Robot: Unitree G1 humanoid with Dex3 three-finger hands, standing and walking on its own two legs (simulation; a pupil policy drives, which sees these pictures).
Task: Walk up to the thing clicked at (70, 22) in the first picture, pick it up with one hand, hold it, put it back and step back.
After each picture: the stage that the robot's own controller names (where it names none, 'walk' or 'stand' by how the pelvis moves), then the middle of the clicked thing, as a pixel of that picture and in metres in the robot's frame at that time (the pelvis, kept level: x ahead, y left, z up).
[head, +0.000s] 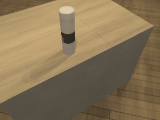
stand; (68, 32) +0.65 +0.08 +0.01
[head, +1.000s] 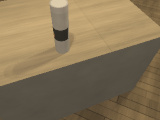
sink last; (61, 29) +0.59 +0.11 +0.05
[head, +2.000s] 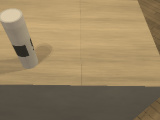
rise first; (22, 43) +0.47 +0.26 +0.05
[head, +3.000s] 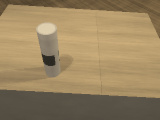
stand; (50, 53) +0.48 +0.15 +0.02
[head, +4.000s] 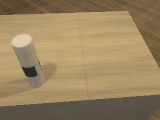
stand; (30, 64) +0.44 +0.20 +0.02
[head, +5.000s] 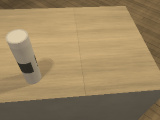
stand; (26, 60) +0.45 +0.22 +0.01
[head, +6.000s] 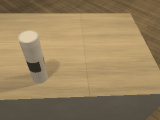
stand; (35, 60) +0.47 +0.20 +0.01
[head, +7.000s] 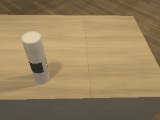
stand; (37, 60) +0.47 +0.19 +0.01
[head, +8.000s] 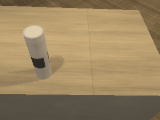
rise first; (39, 55) +0.47 +0.18 +0.01
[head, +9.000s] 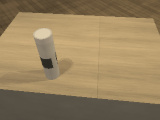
rise first; (48, 56) +0.49 +0.18 +0.01
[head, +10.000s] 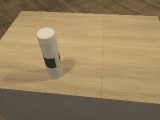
go down; (51, 56) +0.49 +0.17 +0.01
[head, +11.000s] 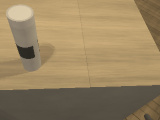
go down; (27, 43) +0.47 +0.16 +0.06
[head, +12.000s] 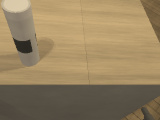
close in; (24, 37) +0.48 +0.16 +0.08
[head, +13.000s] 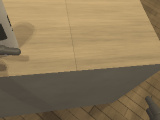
close; out of the picture +0.49 +0.19 +0.11
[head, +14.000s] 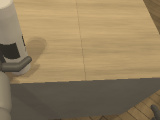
lift; (11, 41) +0.44 +0.19 +0.10
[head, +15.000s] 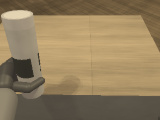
lift; (26, 59) +0.34 +0.16 +0.18
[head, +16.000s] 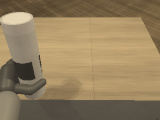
hold; (27, 61) +0.33 +0.16 +0.18
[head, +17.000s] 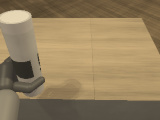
hold; (25, 59) +0.33 +0.16 +0.18
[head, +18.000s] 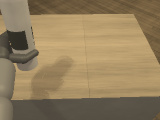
crouch; (20, 32) +0.43 +0.17 +0.20
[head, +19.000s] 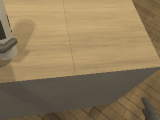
lower; out of the picture +0.51 +0.19 +0.09
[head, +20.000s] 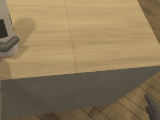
lower; out of the picture +0.51 +0.18 +0.11
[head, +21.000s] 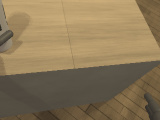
lower; out of the picture +0.52 +0.19 +0.11
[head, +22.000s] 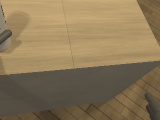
lower; out of the picture +0.52 +0.19 +0.11
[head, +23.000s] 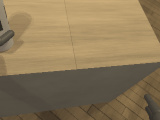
loosen; out of the picture +0.52 +0.19 +0.11
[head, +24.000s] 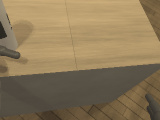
withdraw; out of the picture +0.50 +0.18 +0.11
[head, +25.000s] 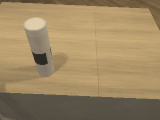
sink last; (41, 51) +0.47 +0.17 +0.06
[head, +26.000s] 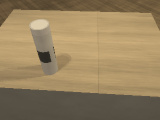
stand; (45, 50) +0.50 +0.18 +0.06
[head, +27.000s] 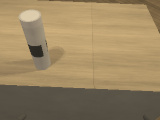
stand; (37, 43) +0.50 +0.18 +0.07
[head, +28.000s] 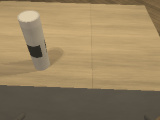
stand; (36, 44) +0.50 +0.19 +0.07
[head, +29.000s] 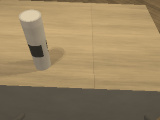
stand; (37, 43) +0.49 +0.18 +0.07
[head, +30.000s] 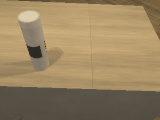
stand; (36, 44) +0.49 +0.18 +0.07
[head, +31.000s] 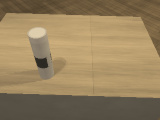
stand; (42, 56) +0.50 +0.18 +0.01
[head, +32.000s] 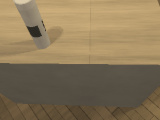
walk; (34, 24) +0.58 +0.22 +0.03
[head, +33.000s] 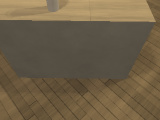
walk; out of the picture +0.91 +0.17 +0.04
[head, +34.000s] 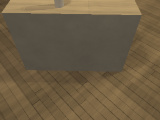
stand; out of the picture +1.12 +0.20 +0.03
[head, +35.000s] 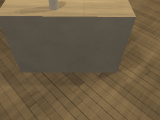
stand; out of the picture +1.11 +0.20 +0.01
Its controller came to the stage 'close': yes
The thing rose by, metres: 0.20
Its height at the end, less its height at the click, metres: +0.00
